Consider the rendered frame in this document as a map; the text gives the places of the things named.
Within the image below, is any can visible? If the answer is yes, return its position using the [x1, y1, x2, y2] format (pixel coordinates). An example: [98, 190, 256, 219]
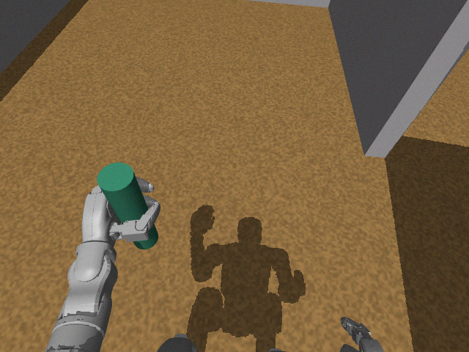
[97, 163, 158, 249]

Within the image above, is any left robot arm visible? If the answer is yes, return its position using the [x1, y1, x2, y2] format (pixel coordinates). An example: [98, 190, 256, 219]
[45, 241, 118, 352]

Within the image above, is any right robot hand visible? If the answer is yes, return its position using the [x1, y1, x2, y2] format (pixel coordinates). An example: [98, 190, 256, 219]
[340, 317, 384, 352]

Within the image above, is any left robot hand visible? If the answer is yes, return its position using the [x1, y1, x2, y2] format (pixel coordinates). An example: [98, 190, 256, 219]
[81, 177, 160, 247]

